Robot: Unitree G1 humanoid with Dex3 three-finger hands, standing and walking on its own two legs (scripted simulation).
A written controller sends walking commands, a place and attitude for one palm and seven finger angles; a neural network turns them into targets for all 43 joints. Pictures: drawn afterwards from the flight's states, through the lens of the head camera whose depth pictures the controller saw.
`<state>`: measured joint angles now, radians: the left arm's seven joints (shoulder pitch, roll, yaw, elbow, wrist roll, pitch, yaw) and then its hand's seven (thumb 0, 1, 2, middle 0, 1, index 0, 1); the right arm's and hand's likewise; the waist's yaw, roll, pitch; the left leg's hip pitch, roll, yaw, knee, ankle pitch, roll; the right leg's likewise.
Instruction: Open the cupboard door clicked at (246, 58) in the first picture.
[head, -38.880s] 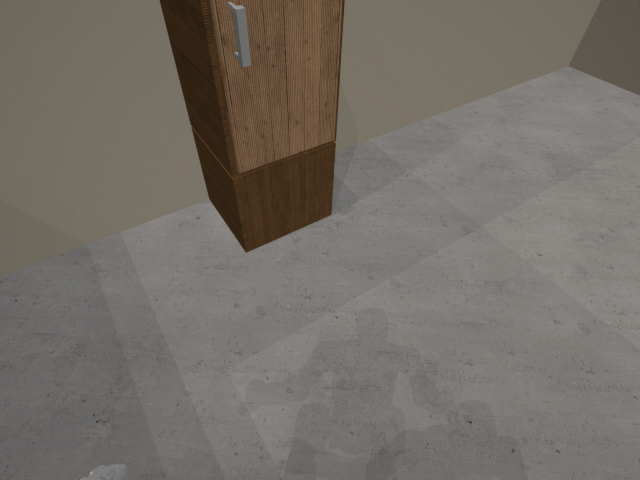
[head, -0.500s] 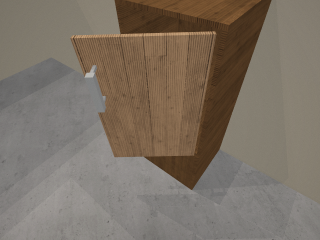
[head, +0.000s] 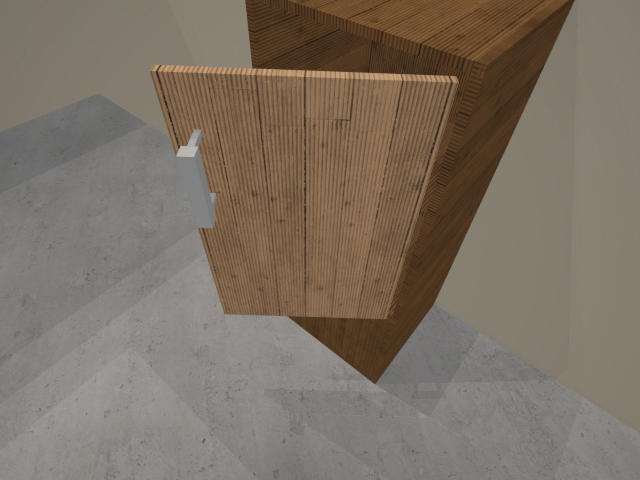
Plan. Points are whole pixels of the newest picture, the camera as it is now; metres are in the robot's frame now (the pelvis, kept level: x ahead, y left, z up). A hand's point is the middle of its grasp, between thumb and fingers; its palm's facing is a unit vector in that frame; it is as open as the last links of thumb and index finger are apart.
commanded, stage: come to a stop and stand still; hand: left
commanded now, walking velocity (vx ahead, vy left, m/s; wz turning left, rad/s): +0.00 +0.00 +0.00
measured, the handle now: (201, 180) +0.49 +0.21 +0.10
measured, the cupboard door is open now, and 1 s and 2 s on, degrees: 38 38 38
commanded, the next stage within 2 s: look again from close up in 0.22 s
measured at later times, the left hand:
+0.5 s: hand out of the picture +0.02 +0.20 -0.17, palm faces +0.01 -0.98 -0.21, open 7.4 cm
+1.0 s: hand out of the picture +0.02 +0.20 -0.17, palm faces +0.06 -0.98 -0.20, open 7.4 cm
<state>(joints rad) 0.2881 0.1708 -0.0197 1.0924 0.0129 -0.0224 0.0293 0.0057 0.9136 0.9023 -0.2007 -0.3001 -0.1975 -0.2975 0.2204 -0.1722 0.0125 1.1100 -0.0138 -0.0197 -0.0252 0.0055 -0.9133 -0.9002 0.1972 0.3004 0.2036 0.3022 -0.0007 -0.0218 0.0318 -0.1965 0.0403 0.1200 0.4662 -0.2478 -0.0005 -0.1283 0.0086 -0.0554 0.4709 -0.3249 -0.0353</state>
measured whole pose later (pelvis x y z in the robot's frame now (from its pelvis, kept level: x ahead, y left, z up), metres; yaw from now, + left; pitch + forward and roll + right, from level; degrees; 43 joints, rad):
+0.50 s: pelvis +0.00 +0.01 +0.00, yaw +0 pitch -1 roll +1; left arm 0.26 0.20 -0.01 1.10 0.02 -0.02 0.03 0.00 0.91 0.90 -0.20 -0.30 -0.20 -0.30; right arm 0.20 -0.17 0.02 1.14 -0.01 -0.02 -0.02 0.00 -0.91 -0.90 0.20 0.30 0.20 0.30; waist 0.01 -0.03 0.02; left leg -0.17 0.02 0.12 0.43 -0.23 0.01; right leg -0.10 0.00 -0.05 0.43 -0.31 -0.02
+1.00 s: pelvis -0.01 +0.02 +0.00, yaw +1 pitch -1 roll +0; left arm 0.31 0.19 0.01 0.96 -0.02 0.03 0.03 0.01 0.91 0.90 -0.20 -0.30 -0.20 -0.30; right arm 0.24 -0.18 0.01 1.09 0.00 -0.03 -0.02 0.00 -0.91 -0.90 0.20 0.30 0.21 0.30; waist 0.00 -0.02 0.03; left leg -0.20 0.02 0.12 0.44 -0.22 0.03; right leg -0.11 -0.01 -0.06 0.42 -0.28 -0.01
